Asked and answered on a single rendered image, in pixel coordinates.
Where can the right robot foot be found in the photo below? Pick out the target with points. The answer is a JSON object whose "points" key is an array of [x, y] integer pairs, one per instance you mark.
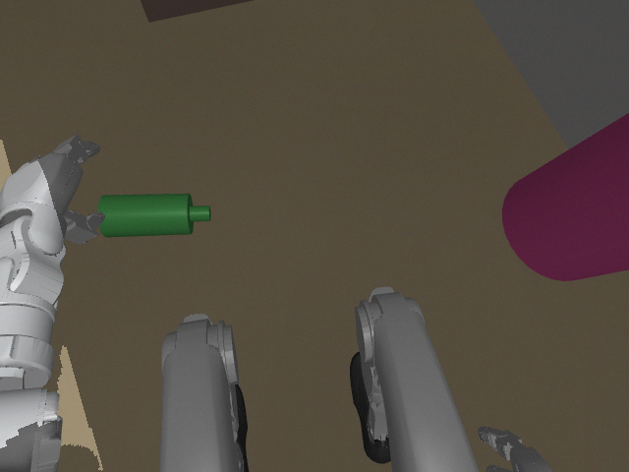
{"points": [[376, 450]]}

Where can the left robot hand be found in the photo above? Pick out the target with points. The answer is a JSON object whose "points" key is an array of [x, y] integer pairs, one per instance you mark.
{"points": [[52, 180]]}

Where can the bottle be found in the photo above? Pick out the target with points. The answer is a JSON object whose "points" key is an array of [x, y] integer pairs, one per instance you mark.
{"points": [[150, 215]]}

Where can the left robot arm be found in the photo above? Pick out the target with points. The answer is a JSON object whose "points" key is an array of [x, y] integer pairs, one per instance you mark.
{"points": [[32, 249]]}

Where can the right robot hand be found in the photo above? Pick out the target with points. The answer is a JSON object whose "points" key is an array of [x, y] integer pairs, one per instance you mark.
{"points": [[510, 447]]}

